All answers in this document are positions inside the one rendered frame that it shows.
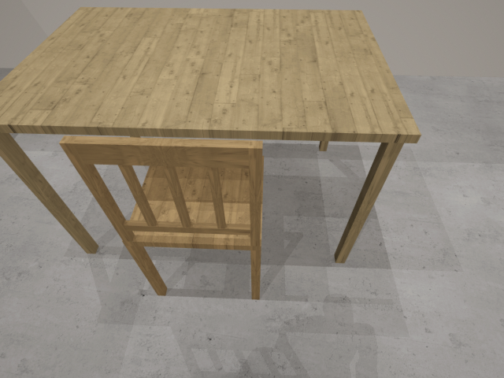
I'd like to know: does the chair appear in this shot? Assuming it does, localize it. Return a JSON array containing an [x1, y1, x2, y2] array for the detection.
[[59, 135, 264, 300]]

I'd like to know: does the table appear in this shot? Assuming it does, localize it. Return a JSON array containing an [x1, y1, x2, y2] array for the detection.
[[0, 7, 421, 263]]

